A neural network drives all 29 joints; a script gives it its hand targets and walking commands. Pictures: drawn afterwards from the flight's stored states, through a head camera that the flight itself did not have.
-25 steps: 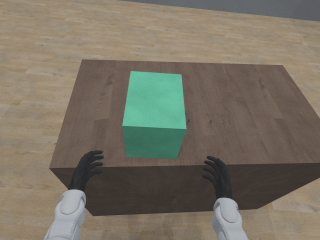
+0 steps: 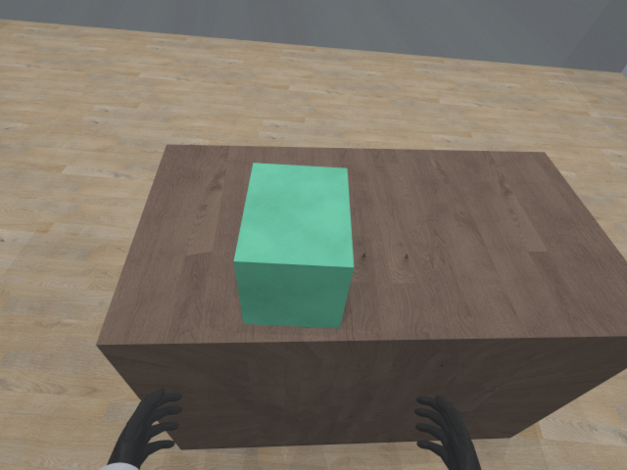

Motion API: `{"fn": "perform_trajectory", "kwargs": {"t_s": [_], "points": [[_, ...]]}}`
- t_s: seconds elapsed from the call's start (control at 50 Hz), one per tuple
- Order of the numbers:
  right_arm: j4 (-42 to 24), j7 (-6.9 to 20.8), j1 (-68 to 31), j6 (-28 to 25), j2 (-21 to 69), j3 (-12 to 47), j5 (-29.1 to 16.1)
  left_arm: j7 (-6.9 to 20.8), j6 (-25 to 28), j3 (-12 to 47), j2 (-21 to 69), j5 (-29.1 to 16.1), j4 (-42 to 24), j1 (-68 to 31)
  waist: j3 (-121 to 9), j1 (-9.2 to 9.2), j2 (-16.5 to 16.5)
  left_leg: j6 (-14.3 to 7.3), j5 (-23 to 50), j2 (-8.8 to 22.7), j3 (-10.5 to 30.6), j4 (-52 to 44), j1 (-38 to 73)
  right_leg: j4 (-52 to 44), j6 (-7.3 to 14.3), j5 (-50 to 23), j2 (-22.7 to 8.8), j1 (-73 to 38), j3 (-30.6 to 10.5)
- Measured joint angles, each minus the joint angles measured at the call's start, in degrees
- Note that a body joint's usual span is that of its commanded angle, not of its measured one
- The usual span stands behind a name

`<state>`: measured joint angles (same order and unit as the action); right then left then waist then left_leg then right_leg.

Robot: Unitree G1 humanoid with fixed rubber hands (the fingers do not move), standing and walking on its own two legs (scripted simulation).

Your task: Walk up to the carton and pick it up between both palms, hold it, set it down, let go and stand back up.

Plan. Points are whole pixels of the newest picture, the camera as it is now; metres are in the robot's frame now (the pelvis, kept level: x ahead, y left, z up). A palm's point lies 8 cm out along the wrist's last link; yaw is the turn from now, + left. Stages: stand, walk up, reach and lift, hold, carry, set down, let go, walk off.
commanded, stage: set down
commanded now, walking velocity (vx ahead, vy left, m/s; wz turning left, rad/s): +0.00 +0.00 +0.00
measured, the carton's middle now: (296, 244) +0.47 +0.03 -0.02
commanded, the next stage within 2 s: let go in 0.82 s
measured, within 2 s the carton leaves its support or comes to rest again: neither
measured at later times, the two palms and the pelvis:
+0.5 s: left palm (142, 459) +0.16 +0.21 -0.07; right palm out of the picture +0.15 -0.21 -0.08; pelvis +0.00 -0.01 +0.00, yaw -1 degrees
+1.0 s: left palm out of the picture +0.15 +0.21 -0.09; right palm out of the picture +0.12 -0.23 -0.10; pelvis +0.00 -0.01 +0.00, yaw -1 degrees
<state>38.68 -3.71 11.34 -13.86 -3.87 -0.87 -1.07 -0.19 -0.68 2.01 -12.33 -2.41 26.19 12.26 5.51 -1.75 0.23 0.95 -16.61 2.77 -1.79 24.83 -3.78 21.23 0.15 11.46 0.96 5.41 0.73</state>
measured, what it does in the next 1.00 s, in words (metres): stands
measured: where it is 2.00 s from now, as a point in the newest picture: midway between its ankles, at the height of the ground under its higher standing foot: outside the picture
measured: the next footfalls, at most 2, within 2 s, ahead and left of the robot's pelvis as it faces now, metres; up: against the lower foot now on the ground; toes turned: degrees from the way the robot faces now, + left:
none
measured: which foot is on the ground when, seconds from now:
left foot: down 0.00-1.00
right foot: down 0.00-1.00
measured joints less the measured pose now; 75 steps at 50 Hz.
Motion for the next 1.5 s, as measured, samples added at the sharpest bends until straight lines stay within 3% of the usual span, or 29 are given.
{"fn": "perform_trajectory", "kwargs": {"t_s": [0.16, 0.42, 0.82, 1.36, 1.5], "points": [[-1.1, 1.3, 0.6, 0.3, -2.9, 1.0, -1.0, 0.6, -1.0, 0.3, -1.2, -1.6, 0.5, -1.6, -1.6, 0.91, -0.4, 0.4, 0.3, 0.2, -0.2, -0.6, 0.4, 1.1, 0.4, 0.6, 0.2, 0.4, -0.1], [-0.9, 0.0, -0.6, 3.6, -1.9, 1.8, -0.3, 2.6, -5.8, -1.2, 0.6, -0.3, 3.2, -3.6, -0.7, 0.88, -0.1, 0.7, 1.5, 0.2, -0.5, -2.9, 3.0, 0.7, 0.7, 0.3, 0.3, -1.2, -0.4], [6.6, 5.2, 0.3, 1.2, -5.8, -1.6, 1.7, -0.9, -6.8, -1.4, 0.3, 1.7, 4.2, 0.0, 1.1, 1.09, -0.3, 0.3, 1.2, -0.3, -1.1, -1.6, 0.3, 1.6, 0.2, 0.2, -0.2, 1.6, -1.1], [6.8, 4.9, -0.8, 0.2, -5.6, -2.0, 3.0, -1.0, -6.4, -1.7, 1.9, 2.5, 5.2, -0.6, 0.3, 1.58, -1.1, 0.4, 1.1, -0.1, -1.1, -2.0, 0.6, 1.4, 0.3, 0.3, 0.0, 1.3, -1.0], [9.3, 4.6, 2.3, 13.5, -7.5, -1.7, 1.8, 0.1, -0.2, -3.4, 2.4, 3.9, 11.5, 1.4, -5.4, 1.06, -1.9, 0.1, -1.7, -0.6, 0.9, 3.9, -5.0, 6.3, 0.1, 3.3, -0.7, 5.7, 0.9]]}}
